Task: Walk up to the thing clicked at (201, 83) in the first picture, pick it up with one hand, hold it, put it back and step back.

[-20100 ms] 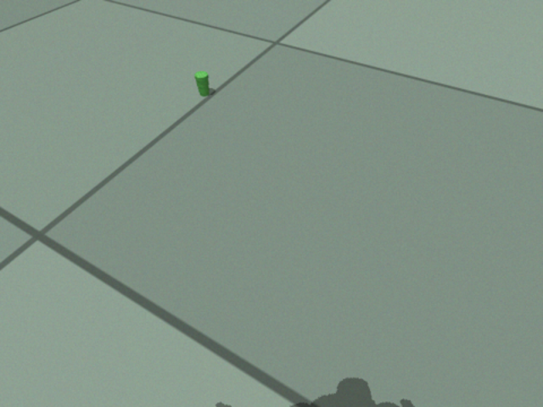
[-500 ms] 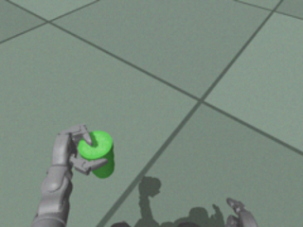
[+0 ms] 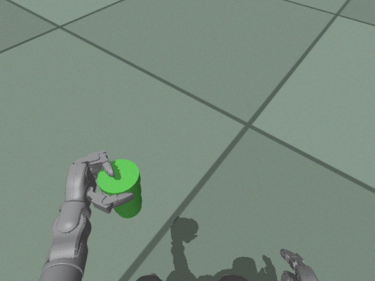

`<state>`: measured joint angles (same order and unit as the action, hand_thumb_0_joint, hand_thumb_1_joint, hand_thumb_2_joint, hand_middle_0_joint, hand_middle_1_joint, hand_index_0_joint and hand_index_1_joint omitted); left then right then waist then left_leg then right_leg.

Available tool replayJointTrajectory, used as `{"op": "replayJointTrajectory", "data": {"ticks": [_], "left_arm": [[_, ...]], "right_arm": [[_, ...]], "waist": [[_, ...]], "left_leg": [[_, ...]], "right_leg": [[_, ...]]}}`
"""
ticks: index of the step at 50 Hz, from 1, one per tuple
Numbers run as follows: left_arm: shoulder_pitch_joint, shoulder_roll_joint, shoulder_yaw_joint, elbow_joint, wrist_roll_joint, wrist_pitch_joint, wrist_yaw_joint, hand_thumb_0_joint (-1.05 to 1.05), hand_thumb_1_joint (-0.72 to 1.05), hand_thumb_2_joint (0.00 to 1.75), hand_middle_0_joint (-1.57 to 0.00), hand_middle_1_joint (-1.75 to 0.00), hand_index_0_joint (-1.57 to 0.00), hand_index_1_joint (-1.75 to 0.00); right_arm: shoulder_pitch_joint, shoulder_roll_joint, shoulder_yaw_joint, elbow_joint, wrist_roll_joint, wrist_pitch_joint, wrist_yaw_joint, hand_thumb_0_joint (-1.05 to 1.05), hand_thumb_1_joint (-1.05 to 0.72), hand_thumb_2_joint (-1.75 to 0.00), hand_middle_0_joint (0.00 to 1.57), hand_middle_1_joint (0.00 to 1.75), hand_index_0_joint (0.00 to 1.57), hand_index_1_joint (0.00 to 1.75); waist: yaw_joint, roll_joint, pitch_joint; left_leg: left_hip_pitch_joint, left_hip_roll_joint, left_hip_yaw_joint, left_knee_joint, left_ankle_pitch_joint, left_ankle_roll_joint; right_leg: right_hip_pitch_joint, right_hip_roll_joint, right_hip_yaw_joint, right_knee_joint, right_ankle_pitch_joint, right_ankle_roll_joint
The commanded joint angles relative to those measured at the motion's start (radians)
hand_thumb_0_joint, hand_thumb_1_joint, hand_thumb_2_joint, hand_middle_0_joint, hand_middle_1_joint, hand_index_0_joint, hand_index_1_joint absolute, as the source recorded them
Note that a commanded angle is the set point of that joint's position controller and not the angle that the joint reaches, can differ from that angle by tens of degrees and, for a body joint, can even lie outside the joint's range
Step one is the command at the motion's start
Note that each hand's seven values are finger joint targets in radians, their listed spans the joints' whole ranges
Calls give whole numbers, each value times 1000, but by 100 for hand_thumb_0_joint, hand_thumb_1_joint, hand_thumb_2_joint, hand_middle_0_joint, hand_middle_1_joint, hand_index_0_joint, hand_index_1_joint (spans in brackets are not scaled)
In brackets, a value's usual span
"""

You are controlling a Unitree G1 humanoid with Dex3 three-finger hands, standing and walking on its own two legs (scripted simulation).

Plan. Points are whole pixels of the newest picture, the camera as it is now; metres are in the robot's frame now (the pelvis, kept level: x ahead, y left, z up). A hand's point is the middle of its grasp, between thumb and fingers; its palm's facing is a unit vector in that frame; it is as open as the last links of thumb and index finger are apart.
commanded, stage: hold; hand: left
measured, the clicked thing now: (124, 192) +0.32 +0.15 -0.03
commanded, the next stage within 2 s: crouch in 1.10 s
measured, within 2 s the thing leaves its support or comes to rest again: neither
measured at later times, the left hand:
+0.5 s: hand (112, 177) +0.32 +0.17 +0.04, palm faces +0.03 -1.00 -0.04, open 7.9 cm
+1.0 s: hand (113, 173) +0.33 +0.17 +0.04, palm faces +0.03 -1.00 -0.04, open 8.0 cm
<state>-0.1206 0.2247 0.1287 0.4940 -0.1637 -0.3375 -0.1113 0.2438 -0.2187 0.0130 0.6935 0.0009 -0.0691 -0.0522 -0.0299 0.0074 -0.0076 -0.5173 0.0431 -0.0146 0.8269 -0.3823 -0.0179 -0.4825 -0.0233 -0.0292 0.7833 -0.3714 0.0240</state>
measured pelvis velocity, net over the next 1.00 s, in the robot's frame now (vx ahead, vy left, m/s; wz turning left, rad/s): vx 0.00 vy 0.00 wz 0.00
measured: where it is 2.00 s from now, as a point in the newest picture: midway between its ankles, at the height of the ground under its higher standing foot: outside the picture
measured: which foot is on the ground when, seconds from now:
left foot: down 0.00-1.00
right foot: down 0.00-1.00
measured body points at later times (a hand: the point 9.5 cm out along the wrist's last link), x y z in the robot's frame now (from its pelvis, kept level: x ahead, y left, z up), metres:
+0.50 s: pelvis +0.00 +0.00 +0.00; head +0.03 +0.00 +0.45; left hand +0.31 +0.22 +0.04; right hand +0.11 -0.25 -0.11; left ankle +0.03 +0.13 -0.70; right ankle +0.02 -0.14 -0.70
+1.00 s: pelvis +0.00 +0.00 +0.00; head +0.04 +0.01 +0.45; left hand +0.32 +0.22 +0.04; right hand +0.12 -0.25 -0.11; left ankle +0.03 +0.13 -0.70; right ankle +0.02 -0.14 -0.70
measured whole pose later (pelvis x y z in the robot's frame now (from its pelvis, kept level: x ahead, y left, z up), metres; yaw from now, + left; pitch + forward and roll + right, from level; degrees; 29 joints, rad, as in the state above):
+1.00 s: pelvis +0.00 +0.00 +0.00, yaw +0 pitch +5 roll -1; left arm -0.14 0.23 0.13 0.49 -0.16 -0.34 -0.11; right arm 0.24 -0.22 0.01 0.71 0.00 -0.08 -0.06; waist -0.04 0.01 -0.01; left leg -0.52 0.05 -0.02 0.83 -0.38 -0.02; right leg -0.49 -0.02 -0.03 0.79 -0.37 0.02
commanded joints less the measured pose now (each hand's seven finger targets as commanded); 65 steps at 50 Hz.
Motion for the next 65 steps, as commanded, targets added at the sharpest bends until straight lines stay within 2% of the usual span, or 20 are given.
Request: {"op": "replayJointTrajectory", "data": {"ticks": [1,4,6,7,11,16,19,23,25,26,28,32,36,37,44,46,49,51,54,65], "left_arm": [[-456,181,93,-429,-45,-143,-4,0,10,117,-123,-139,-125,-139],[-432,162,88,-400,-50,-129,2,0,8,116,-122,-138,-124,-138],[-364,86,53,-272,-58,-109,1,0,5,115,-121,-137,-122,-137],[-444,163,110,-381,-61,-123,12,0,4,117,-121,-138,-122,-138],[-404,130,69,-308,-44,-126,6,0,6,117,-122,-139,-123,-139],[-400,135,61,-320,-41,-129,-3,0,4,116,-122,-139,-124,-139],[-477,178,97,-389,-47,-137,5,0,5,117,-122,-138,-123,-138],[-396,141,106,-314,-63,-130,12,0,2,117,-122,-139,-123,-139],[-425,152,100,-336,-55,-132,9,0,5,119,-121,-139,-122,-139],[-398,125,62,-309,-48,-131,1,0,5,119,-121,-139,-122,-140],[-422,181,92,-364,-36,-139,-3,0,6,118,-120,-138,-121,-138],[-426,164,88,-395,-48,-138,-5,0,4,116,-121,-138,-123,-138],[-407,130,73,-316,-55,-119,4,0,2,116,-119,-137,-121,-137],[-467,170,97,-387,-54,-128,10,0,3,115,-119,-136,-121,-137],[-442,164,96,-365,-50,-125,6,0,4,116,-120,-137,-121,-137],[-411,127,67,-324,-49,-116,8,0,3,115,-121,-137,-122,-138],[-425,168,106,-359,-46,-129,11,0,4,117,-121,-138,-122,-138],[-406,141,69,-356,-41,-125,10,0,3,116,-122,-138,-123,-139],[-440,171,88,-408,-40,-128,15,0,4,116,-122,-138,-123,-138],[-415,136,78,-289,-32,-126,22,0,2,121,-117,-137,-120,-136]], "right_arm": [[-18,-143,-57,-122,4,-45,-12,0,-92,-90,20,30,20,30],[-9,-141,-53,-109,4,-47,-14,0,-93,-91,20,30,20,30],[-29,-137,-48,-119,5,-50,-13,0,-93,-91,20,30,20,30],[-19,-143,-55,-109,6,-51,-14,0,-92,-91,20,30,20,30],[-23,-139,-54,-106,5,-51,-11,0,-92,-91,20,30,20,30],[-19,-143,-56,-118,4,-51,-6,0,-93,-91,20,30,20,30],[-14,-141,-56,-111,6,-52,-9,0,-92,-91,20,30,20,30],[-23,-135,-50,-107,6,-54,-13,0,-92,-91,20,30,20,30],[-21,-136,-54,-105,6,-53,-13,0,-92,-91,20,30,20,30],[-20,-140,-54,-109,5,-51,-12,0,-92,-91,20,30,20,30],[-21,-142,-59,-110,5,-48,-13,0,-92,-91,20,30,20,30],[-13,-136,-54,-110,4,-50,-13,0,-92,-91,20,30,20,30],[-24,-142,-53,-108,8,-53,-14,0,-92,-91,20,30,20,30],[-14,-143,-56,-101,8,-54,-15,0,-92,-91,20,30,20,30],[-14,-139,-55,-97,6,-55,-18,0,-92,-90,20,30,20,30],[-13,-137,-55,-98,5,-54,-17,0,-93,-91,20,30,20,30],[-16,-139,-59,-101,6,-53,-16,0,-92,-90,20,30,20,30],[-18,-140,-59,-107,6,-51,-13,0,-92,-91,20,30,20,30],[-6,-142,-61,-109,7,-53,-11,0,-92,-91,20,30,20,30],[2,-141,-66,-94,4,-51,-3,0,-89,-90,20,30,20,30]], "waist": [[3,79,-361],[-7,79,-363],[-13,28,-295],[5,58,-341],[-4,50,-270],[1,60,-337],[-2,62,-349],[-1,3,-316],[-1,53,-329],[-9,40,-316],[3,71,-320],[1,65,-364],[-9,46,-297],[-7,55,-325],[-2,49,-327],[-12,41,-318],[4,50,-331],[3,59,-331],[1,79,-359],[-4,36,-301]], "left_leg": [[177,-33,9,-128,208,9],[196,-31,7,-129,219,6],[150,-30,7,-132,186,11],[160,-30,7,-132,196,10],[137,-31,8,-145,146,11],[167,-29,3,-134,197,7],[165,-32,9,-131,181,11],[125,-37,15,-129,142,19],[143,-37,17,-127,165,14],[144,-36,15,-126,171,14],[139,-38,17,-128,160,13],[160,-38,16,-120,191,13],[146,-32,11,-129,175,12],[156,-32,10,-129,178,13],[157,-35,12,-123,201,15],[154,-36,13,-119,201,16],[154,-34,13,-127,180,13],[167,-31,8,-127,203,10],[177,-30,5,-127,216,7],[130,-29,7,-107,224,12]], "right_leg": [[118,28,-8,-96,234,-35],[100,33,-11,-97,239,-37],[87,35,-13,-107,213,-33],[108,31,-12,-103,226,-34],[64,31,-14,-107,179,-35],[98,33,-16,-95,217,-38],[105,29,-9,-103,211,-33],[108,27,-5,-114,184,-25],[88,27,-4,-106,207,-30],[81,28,-7,-105,211,-31],[88,25,-4,-106,199,-33],[119,26,-2,-104,231,-30],[81,31,-8,-107,211,-33],[87,29,-7,-103,216,-33],[97,27,-7,-104,239,-30],[92,26,-7,-104,242,-28],[94,28,-8,-103,215,-32],[93,31,-13,-97,228,-35],[104,33,-13,-92,237,-36],[66,30,-14,-80,249,-35]]}}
